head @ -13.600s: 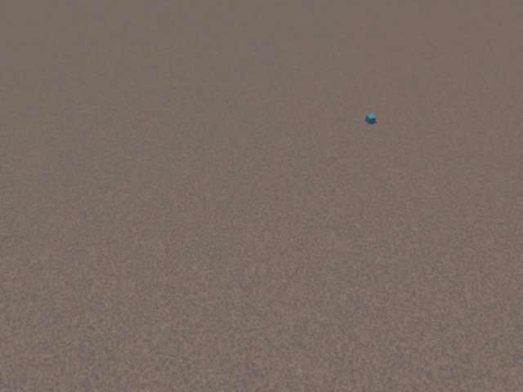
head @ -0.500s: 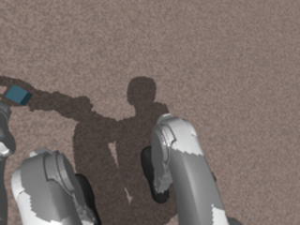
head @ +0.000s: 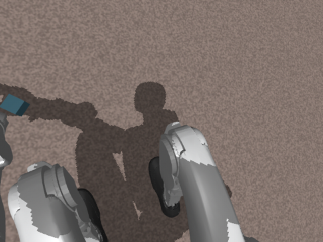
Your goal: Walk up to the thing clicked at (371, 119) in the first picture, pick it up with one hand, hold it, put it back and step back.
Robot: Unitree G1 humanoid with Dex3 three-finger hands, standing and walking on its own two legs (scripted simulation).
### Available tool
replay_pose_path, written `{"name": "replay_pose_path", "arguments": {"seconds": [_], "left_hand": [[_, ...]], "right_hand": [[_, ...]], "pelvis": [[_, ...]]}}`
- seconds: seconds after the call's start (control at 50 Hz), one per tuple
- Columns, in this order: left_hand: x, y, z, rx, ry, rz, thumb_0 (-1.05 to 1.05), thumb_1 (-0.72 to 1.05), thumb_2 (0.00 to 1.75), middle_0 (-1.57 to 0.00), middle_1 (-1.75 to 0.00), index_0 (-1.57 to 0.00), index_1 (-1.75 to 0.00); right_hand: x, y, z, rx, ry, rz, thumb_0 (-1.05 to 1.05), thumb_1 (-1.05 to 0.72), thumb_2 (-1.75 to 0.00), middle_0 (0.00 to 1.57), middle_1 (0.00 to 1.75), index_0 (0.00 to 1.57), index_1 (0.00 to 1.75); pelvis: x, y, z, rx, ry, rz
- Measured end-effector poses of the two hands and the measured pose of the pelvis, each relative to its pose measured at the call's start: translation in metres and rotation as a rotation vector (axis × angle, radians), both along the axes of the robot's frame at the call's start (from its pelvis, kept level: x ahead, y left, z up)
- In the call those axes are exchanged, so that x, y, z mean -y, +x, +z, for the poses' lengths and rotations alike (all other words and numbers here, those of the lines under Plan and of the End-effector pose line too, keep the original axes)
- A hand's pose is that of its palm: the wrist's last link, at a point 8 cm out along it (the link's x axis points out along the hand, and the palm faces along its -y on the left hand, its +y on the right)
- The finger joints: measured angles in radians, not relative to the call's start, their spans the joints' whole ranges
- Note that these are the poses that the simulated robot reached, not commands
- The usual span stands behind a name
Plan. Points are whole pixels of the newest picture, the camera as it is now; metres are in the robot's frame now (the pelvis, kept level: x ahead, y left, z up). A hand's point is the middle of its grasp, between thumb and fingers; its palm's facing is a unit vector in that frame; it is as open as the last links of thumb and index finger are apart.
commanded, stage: rise first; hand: left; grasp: from above
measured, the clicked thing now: (15, 105) +0.49 +0.29 -0.30
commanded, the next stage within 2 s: approach in 0.04 s
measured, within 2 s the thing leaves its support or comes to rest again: neither
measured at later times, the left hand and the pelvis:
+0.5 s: hand out of the picture +0.50 +0.29 -0.17, palm faces -0.19 -0.37 -0.91, open 13.2 cm; pelvis +0.00 +0.00 +0.00, yaw +0 degrees
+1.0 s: hand out of the picture +0.46 +0.30 -0.20, palm faces -0.22 -0.38 -0.90, open 13.7 cm; pelvis +0.00 +0.00 +0.01, yaw +0 degrees
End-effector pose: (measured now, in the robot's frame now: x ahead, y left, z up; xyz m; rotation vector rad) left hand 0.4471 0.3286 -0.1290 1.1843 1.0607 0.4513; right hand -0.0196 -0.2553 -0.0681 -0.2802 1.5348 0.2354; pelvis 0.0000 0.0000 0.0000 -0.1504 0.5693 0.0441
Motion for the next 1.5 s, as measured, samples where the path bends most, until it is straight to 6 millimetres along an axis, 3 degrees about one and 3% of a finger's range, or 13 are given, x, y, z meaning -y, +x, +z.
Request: {"name": "replay_pose_path", "arguments": {"seconds": [0.2, 0.34, 0.54, 0.64, 0.78, 0.92, 1.0, 1.14, 1.22, 1.32, 1.5], "left_hand": [[-0.001, 0.004, -0.003, 0.022, -0.003, -0.003, 0.00, -0.28, 0.75, -0.24, -1.00, -0.30, -0.94], [0.004, 0.010, -0.001, 0.015, -0.003, -0.008, 0.00, -0.32, 0.77, -0.17, -1.08, -0.25, -1.00], [0.046, 0.055, 0.018, 0.079, -0.016, -0.082, 0.00, -0.40, 0.84, -0.10, -1.16, -0.18, -1.08], [0.063, 0.066, 0.023, 0.066, -0.008, -0.087, 0.00, -0.44, 0.87, -0.09, -1.17, -0.16, -1.09], [0.053, 0.045, 0.011, -0.003, 0.013, -0.056, 0.00, -0.47, 0.89, -0.08, -1.16, -0.14, -1.09], [0.032, 0.012, -0.012, -0.030, -0.002, -0.010, 0.00, -0.47, 0.89, -0.08, -1.14, -0.14, -1.08], [0.029, 0.016, -0.015, 0.017, -0.020, -0.020, 0.00, -0.47, 0.89, -0.08, -1.14, -0.14, -1.08], [0.035, 0.044, 0.007, 0.063, -0.004, -0.082, 0.00, -0.47, 0.89, -0.08, -1.14, -0.14, -1.08], [0.038, 0.043, 0.009, 0.011, 0.007, -0.105, 0.00, -0.46, 0.89, -0.08, -1.15, -0.13, -1.09], [0.038, 0.031, -0.006, -0.037, 0.006, -0.087, 0.00, -0.44, 0.87, -0.07, -1.16, -0.14, -1.09], [0.048, 0.021, -0.053, -0.024, -0.013, -0.060, 0.00, -0.44, 0.87, -0.07, -1.16, -0.13, -1.10]], "right_hand": [[-0.002, 0.005, 0.001, 0.001, 0.006, 0.014, 0.00, -0.92, -0.89, 0.19, 0.30, 0.20, 0.30], [-0.003, 0.007, 0.002, 0.002, 0.009, 0.029, 0.00, -0.91, -0.89, 0.19, 0.30, 0.20, 0.30], [-0.006, -0.008, 0.012, -0.014, 0.002, -0.022, 0.00, -0.91, -0.89, 0.19, 0.30, 0.20, 0.30], [-0.005, -0.020, 0.020, -0.033, -0.001, -0.064, 0.00, -0.91, -0.89, 0.19, 0.30, 0.20, 0.30], [-0.006, -0.034, 0.020, -0.068, 0.004, -0.091, 0.00, -0.91, -0.89, 0.19, 0.30, 0.20, 0.30], [-0.009, -0.030, 0.013, -0.083, 0.023, -0.044, 0.00, -0.91, -0.89, 0.19, 0.30, 0.20, 0.30], [-0.009, -0.020, 0.011, -0.075, 0.023, -0.007, 0.00, -0.91, -0.89, 0.19, 0.30, 0.20, 0.30], [-0.001, 0.005, 0.012, -0.009, -0.001, 0.011, 0.00, -0.91, -0.89, 0.19, 0.30, 0.20, 0.30], [0.001, 0.012, 0.012, 0.027, -0.010, 0.016, 0.00, -0.92, -0.89, 0.19, 0.30, 0.20, 0.30], [-0.003, 0.006, 0.015, 0.026, -0.008, 0.037, 0.00, -0.91, -0.89, 0.19, 0.30, 0.20, 0.30], [-0.013, -0.020, 0.031, -0.081, -0.003, 0.064, 0.00, -0.92, -0.90, 0.19, 0.30, 0.20, 0.30]], "pelvis": [[0.000, 0.001, 0.000, -0.001, -0.003, 0.001], [-0.001, 0.001, 0.001, -0.002, -0.003, 0.003], [0.000, 0.003, 0.005, -0.015, -0.006, -0.001], [0.001, 0.005, 0.008, -0.026, -0.007, -0.010], [0.002, 0.002, 0.009, -0.019, -0.002, -0.018], [0.003, -0.004, 0.007, 0.002, 0.006, -0.009], [0.003, -0.004, 0.005, 0.003, 0.004, -0.002], [0.000, 0.003, 0.006, -0.018, -0.011, -0.003], [-0.002, 0.005, 0.007, -0.016, -0.016, -0.006], [-0.002, 0.001, 0.005, 0.006, -0.016, -0.007], [0.000, -0.003, 0.004, 0.026, -0.030, -0.014]]}}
